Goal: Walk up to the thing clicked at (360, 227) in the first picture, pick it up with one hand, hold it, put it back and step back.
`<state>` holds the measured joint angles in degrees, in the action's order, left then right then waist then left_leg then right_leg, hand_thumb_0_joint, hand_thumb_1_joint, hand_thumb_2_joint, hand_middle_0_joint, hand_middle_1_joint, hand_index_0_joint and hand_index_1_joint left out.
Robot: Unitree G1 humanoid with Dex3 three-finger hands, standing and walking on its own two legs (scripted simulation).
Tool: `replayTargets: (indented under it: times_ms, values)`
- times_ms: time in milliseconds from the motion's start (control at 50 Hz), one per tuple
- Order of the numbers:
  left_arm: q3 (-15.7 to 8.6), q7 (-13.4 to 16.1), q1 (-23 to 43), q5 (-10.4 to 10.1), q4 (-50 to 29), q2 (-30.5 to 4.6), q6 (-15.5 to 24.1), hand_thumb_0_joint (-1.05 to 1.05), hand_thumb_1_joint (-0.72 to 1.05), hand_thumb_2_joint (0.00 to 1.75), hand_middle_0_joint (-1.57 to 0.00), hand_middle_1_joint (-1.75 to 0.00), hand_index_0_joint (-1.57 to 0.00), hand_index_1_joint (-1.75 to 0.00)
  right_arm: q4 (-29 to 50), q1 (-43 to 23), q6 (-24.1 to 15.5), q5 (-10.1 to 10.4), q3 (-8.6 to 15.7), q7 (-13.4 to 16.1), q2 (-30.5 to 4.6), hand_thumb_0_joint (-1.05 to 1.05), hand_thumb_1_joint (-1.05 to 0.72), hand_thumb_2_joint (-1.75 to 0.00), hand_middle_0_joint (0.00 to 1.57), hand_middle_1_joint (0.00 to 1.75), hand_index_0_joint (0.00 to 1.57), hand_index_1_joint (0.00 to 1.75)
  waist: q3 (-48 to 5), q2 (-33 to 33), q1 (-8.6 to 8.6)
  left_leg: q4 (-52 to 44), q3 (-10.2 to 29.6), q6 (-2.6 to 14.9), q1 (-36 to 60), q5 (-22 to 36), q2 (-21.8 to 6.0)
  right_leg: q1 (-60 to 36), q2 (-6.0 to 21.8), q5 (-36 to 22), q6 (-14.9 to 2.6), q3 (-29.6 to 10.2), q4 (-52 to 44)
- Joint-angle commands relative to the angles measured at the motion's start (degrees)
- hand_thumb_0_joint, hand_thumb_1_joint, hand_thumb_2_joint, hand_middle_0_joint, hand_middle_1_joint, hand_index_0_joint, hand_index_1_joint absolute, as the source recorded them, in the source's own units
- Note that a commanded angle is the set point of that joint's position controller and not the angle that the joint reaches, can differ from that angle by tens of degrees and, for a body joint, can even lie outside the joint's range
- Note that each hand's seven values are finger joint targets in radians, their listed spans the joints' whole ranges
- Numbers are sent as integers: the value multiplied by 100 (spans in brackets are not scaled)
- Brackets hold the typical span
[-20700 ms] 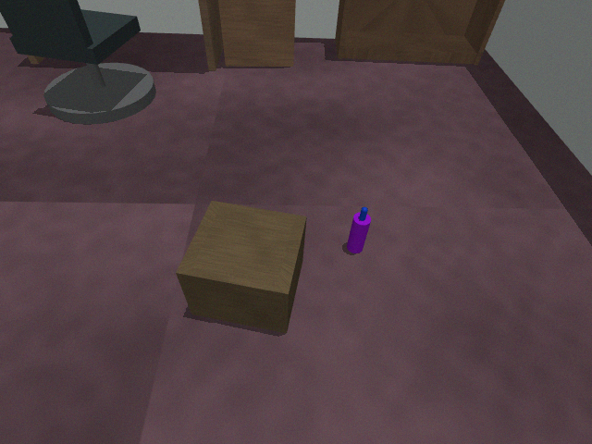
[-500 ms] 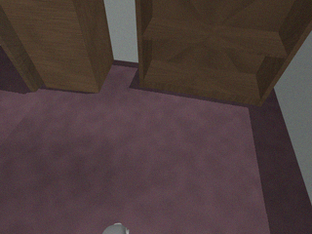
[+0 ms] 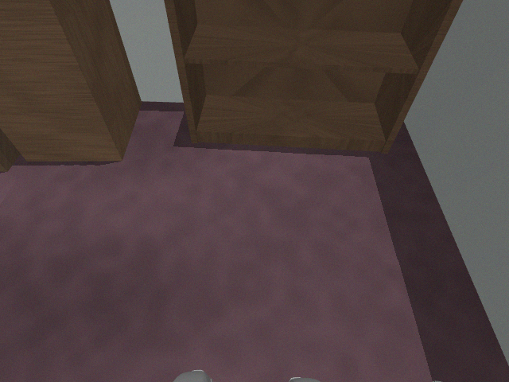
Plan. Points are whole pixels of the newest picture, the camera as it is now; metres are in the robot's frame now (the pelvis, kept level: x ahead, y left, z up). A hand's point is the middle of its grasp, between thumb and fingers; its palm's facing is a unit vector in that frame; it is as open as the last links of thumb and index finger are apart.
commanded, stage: walk up
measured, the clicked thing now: out of the picture -0.47 +0.50 -0.62
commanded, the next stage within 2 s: stand in 0.50 s
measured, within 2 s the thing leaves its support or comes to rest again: neither
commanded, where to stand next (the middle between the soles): +0.08 +0.02 m, yaw -2 degrees
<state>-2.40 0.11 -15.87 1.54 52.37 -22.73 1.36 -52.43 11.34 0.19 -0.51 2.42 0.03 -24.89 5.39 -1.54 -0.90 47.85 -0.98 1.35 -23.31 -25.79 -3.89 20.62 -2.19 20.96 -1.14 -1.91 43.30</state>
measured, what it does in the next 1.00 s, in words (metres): stands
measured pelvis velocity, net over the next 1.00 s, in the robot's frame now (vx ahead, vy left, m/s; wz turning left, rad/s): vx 0.02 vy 0.03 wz -0.03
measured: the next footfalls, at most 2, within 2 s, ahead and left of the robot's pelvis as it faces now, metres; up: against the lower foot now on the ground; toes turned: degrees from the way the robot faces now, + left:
none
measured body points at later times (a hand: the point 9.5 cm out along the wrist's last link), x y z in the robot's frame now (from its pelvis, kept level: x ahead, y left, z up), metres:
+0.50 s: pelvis +0.01 +0.02 +0.03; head +0.02 +0.01 +0.48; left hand +0.14 +0.31 -0.10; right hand +0.08 -0.30 -0.10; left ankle +0.03 +0.14 -0.71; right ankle +0.02 -0.11 -0.71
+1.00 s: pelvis +0.02 +0.03 +0.04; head +0.03 +0.03 +0.49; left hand +0.11 +0.32 -0.10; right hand +0.10 -0.28 -0.09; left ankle +0.03 +0.14 -0.71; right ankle +0.02 -0.11 -0.71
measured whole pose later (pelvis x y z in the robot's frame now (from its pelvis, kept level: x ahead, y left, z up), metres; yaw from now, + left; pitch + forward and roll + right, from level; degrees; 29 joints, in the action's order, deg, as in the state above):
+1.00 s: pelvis +0.02 +0.03 +0.04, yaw -2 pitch -2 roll +0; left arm -0.8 -0.1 -5.0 0.4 66.6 -19.9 0.9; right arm -66.1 3.4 -0.6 -0.8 0.6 -0.6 -19.6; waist 2.4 0.3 0.5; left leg 19.0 -4.1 -0.2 -7.9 -9.4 -1.7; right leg 7.4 0.1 9.5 1.6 -4.9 18.5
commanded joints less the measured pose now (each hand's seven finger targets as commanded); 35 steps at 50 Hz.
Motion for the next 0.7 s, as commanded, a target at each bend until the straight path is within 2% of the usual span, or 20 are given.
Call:
replayTargets:
  times_ms: [0, 20, 40, 60, 80, 100, 120, 140, 160, 200, 240, 320, 400, 460, 480, 520, 560, 620, 640, 680]
  values:
    - [-206, 77, 573, -146, -443, -1245, 132, 0, 90, 90, -20, -30, -20, -30, 77, 317, -342, 7, 211, 83, -889, 0, -90, -90, 20, 30, 20, 30, -848, 710, 349, -1562, 194, 86, 1304, 1713, -82, 98, 916, -2559, -527, -1113, -697]
    - [-132, 75, 457, -209, -415, -1038, 127, 0, 90, 90, -20, -30, -20, -30, 107, 185, -373, -50, 249, 98, -1131, 0, -90, -90, 20, 30, 20, 30, -970, 120, 261, -1932, 1025, 306, 1537, 2150, -684, 347, 645, -2105, -228, -843, -409]
    - [-138, 92, 326, -235, -245, -1080, 96, 0, 90, 90, -20, -30, -20, -30, 153, -226, -377, 20, 257, 72, -1380, 0, -90, -90, 20, 30, 20, 30, -890, -234, 70, -2059, 1645, 738, 971, 1809, -1214, -82, 290, -1079, -48, -422, -227]
    - [-140, 120, 269, -189, -96, -1153, 93, 0, 90, 90, -20, -30, -20, -30, 143, -487, -362, 35, 234, 41, -1301, 0, -90, -90, 20, 30, 20, 30, -838, -163, -33, -1972, 1456, 778, 790, 1759, -1253, -407, 320, -642, -63, -350, -465]
    - [-128, 106, 307, -162, -15, -1140, 117, 0, 90, 90, -20, -30, -20, -30, 89, -579, -342, 28, 179, 25, -1206, 0, -90, -90, 20, 30, 20, 30, -789, -122, -56, -1882, 1123, 572, 609, 1736, -989, -609, 370, -810, -128, -571, -790]
    - [-137, 85, 441, -161, 43, -1202, 128, 0, 90, 90, -20, -30, -20, -30, 37, -659, -310, 35, 134, 25, -1100, 0, -90, -90, 20, 30, 20, 30, -619, -25, -15, -1811, 749, 333, 501, 1409, -663, -576, 491, -985, -224, -840, -1104]
    - [-144, 75, 525, -165, 59, -1303, 145, 0, 90, 90, -20, -30, -20, -30, -20, -692, -288, 65, 99, 24, -1036, 0, -90, -90, 20, 30, 20, 30, -549, 0, 36, -1699, 463, 170, 607, 1257, -429, -451, 657, -1135, -323, -1132, -1347]
    - [-129, 65, 666, -170, 71, -1350, 164, 0, 90, 90, -20, -30, -20, -30, -105, -640, -281, 68, 80, 16, -1022, 0, -90, -90, 20, 30, 20, 30, -568, -19, 112, -1667, 290, 92, 835, 1232, -283, -306, 771, -1355, -372, -1266, -1409]
    - [-110, 64, 790, -178, 107, -1318, 164, 0, 90, 90, -20, -30, -20, -30, -206, -594, -279, 67, 73, 15, -991, 0, -90, -90, 20, 30, 20, 30, -662, -50, 163, -1728, 258, 80, 1023, 1310, -278, -314, 808, -1542, -377, -1252, -1407]
    - [-65, 70, 889, -187, 218, -1219, 151, 0, 90, 90, -20, -30, -20, -30, -324, -680, -274, 75, 70, 13, -981, 0, -90, -90, 20, 30, 20, 30, -739, 27, 150, -1926, 320, 140, 1211, 1451, -383, -339, 679, -1738, -285, -1057, -1419]
    - [-36, 70, 923, -178, 317, -1147, 126, 0, 90, 90, -20, -30, -20, -30, -400, -821, -270, 82, 51, 12, -969, 0, -90, -90, 20, 30, 20, 30, -794, 101, 108, -2108, 363, 184, 1243, 1403, -508, -510, 614, -1674, -233, -976, -1526]
    - [-14, 47, 1170, -168, 482, -1048, 81, 0, 90, 90, -20, -30, -20, -30, -585, -961, -269, 58, 47, 12, -981, 0, -90, -90, 20, 30, 20, 30, -720, 121, 121, -2529, 388, 149, 1166, 1082, -579, -695, 554, -1489, -178, -924, -1687]
    - [-6, 26, 1357, -160, 594, -1042, 78, 0, 90, 90, -20, -30, -20, -30, -708, -1064, -271, 39, 20, -1, -915, 0, -90, -90, 20, 30, 20, 30, -671, 206, 149, -2678, 243, 89, 1303, 993, -519, -667, 602, -1523, -141, -1018, -1923]
    - [7, 9, 1409, -160, 674, -1020, 59, 0, 90, 90, -20, -30, -20, -30, -768, -1116, -266, 37, 42, -14, -934, 0, -90, -90, 20, 30, 20, 30, -610, 156, 145, -2843, 258, 76, 1410, 795, -537, -614, 582, -1330, -117, -1010, -2045]
    - [4, -8, 1446, -137, 748, -974, 94, 0, 90, 90, -20, -30, -20, -30, -791, -1106, -246, 29, 23, -11, -832, 0, -90, -90, 20, 30, 20, 30, -815, 135, 148, -3013, 466, 64, 1275, 947, -510, -1032, 716, -1296, -61, -867, -2282]
    - [4, -14, 1378, -129, 826, -1004, 117, 0, 90, 90, -20, -30, -20, -30, -803, -1212, -252, 27, 33, -12, -807, 0, -90, -90, 20, 30, 20, 30, -893, 289, 123, -2910, 306, 6, 1737, 1478, -441, -914, 777, -1623, -48, -932, -2401]
    - [6, -4, 1464, -149, 876, -992, 129, 0, 90, 90, -20, -30, -20, -30, -888, -1095, -258, 35, 27, -11, -795, 0, -90, -90, 20, 30, 20, 30, -922, 255, 185, -2924, 301, -20, 1881, 1927, -439, -1005, 784, -2033, -43, -862, -2439]
    - [-13, 14, 1485, -155, 922, -981, 105, 0, 90, 90, -20, -30, -20, -30, -975, -1086, -249, 13, 33, -6, -800, 0, -90, -90, 20, 30, 20, 30, -860, 227, 169, -3023, 311, -21, 1898, 1875, -464, -1043, 815, -1993, -34, -852, -2556]
    - [-27, 14, 1517, -162, 943, -1000, 86, 0, 90, 90, -20, -30, -20, -30, -987, -1084, -250, 6, 32, -6, -813, 0, -90, -90, 20, 30, 20, 30, -785, 123, 182, -3154, 344, -41, 1766, 1596, -460, -1056, 775, -1707, -16, -821, -2585]
    - [-49, 12, 1524, -153, 974, -1009, 79, 0, 90, 90, -20, -30, -20, -30, -996, -1111, -248, -5, 29, -7, -801, 0, -90, -90, 20, 30, 20, 30, -741, 91, 163, -3275, 391, -40, 1649, 1398, -484, -1135, 769, -1580, -7, -777, -2620]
